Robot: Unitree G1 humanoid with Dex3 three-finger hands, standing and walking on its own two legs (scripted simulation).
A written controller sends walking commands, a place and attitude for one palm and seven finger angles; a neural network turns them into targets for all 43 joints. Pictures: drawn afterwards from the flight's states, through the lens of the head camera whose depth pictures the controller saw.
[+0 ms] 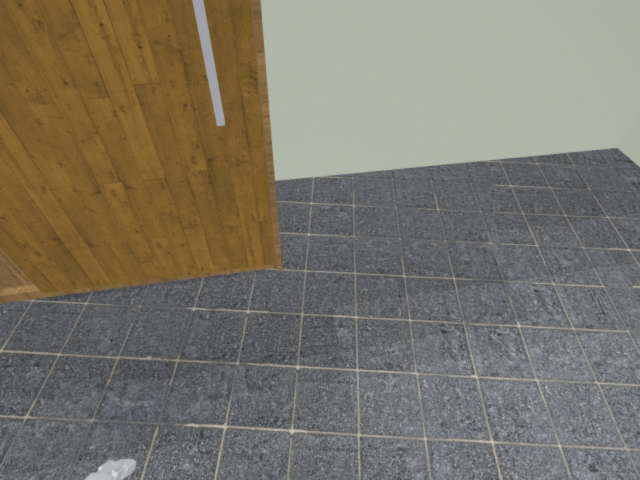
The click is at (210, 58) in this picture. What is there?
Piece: wardrobe's sliding door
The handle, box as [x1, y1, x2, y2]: [192, 0, 224, 125]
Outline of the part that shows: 192,0 217,125 224,125 223,113 203,1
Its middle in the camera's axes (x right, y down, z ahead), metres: -0.25 -0.40 +0.87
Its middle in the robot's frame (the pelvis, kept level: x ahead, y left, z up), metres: +0.92 +0.30 +0.09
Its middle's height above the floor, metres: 0.86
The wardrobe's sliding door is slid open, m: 0.00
